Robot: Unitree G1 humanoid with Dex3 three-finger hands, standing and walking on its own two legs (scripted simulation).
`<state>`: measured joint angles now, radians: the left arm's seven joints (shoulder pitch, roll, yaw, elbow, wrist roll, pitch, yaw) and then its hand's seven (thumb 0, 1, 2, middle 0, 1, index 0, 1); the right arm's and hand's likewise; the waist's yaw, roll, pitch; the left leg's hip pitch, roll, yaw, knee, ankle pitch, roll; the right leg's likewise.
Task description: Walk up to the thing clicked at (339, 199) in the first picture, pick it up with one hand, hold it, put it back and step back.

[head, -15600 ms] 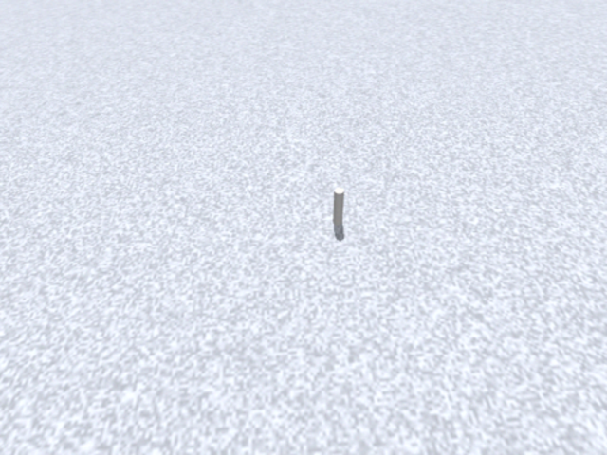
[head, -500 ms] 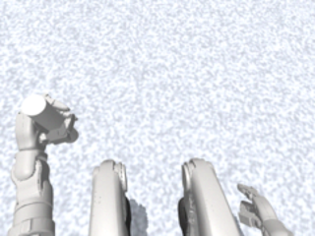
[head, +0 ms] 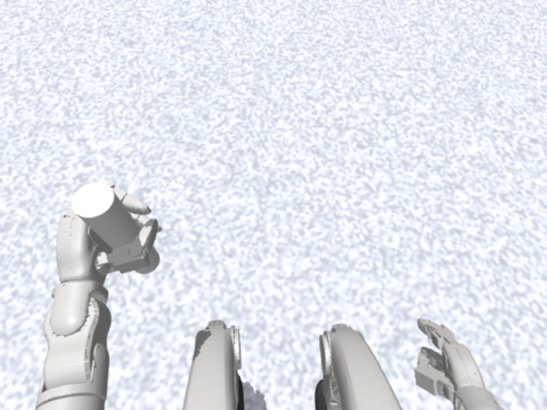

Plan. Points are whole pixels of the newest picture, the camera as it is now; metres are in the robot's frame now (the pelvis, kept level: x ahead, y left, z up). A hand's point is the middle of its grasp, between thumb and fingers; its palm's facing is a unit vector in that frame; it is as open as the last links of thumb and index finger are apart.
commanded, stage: lift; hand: left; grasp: from the side
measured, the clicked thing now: (124, 236) +0.36 +0.22 +0.03
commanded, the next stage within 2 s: hold in 1.32 s
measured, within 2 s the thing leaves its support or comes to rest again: neither
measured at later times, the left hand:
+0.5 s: hand (102, 195) +0.36 +0.20 +0.14, palm faces +0.11 -0.99 -0.02, open 5.3 cm
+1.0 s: hand (97, 169) +0.36 +0.19 +0.19, palm faces +0.10 -0.99 -0.01, open 5.3 cm
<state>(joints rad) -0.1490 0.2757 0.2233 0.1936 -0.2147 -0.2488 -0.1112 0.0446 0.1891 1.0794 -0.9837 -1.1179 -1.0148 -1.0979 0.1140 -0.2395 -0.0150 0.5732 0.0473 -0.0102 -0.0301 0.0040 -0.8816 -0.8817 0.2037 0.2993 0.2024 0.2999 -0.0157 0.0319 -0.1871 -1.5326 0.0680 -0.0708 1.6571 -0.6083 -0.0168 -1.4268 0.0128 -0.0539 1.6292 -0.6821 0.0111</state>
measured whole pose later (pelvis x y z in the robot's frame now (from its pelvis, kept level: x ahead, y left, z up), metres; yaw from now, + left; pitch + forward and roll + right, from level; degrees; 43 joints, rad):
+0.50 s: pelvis +0.02 +0.01 +0.10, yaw +2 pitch +18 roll -3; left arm -0.12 0.24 0.17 0.30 -0.19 -0.28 -0.09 0.04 0.19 1.08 -0.98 -1.12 -1.01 -1.10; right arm 0.21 -0.23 -0.01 0.61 0.04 -0.04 -0.03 0.00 -0.88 -0.88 0.20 0.30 0.20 0.30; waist -0.03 0.03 -0.12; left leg -1.05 0.06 -0.04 1.26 -0.51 -0.01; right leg -0.95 0.00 -0.04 1.22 -0.57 0.02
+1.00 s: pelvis +0.03 +0.00 +0.14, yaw +3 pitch +12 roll -2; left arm -0.13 0.21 0.15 0.39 -0.19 -0.33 -0.11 0.04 0.19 1.08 -0.98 -1.12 -1.01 -1.10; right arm 0.22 -0.23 -0.01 0.62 0.02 -0.04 -0.03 0.01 -0.89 -0.89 0.20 0.30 0.20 0.30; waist -0.03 0.02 -0.08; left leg -0.80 0.05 -0.02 1.02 -0.43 -0.02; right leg -0.71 0.00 -0.03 1.00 -0.49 0.01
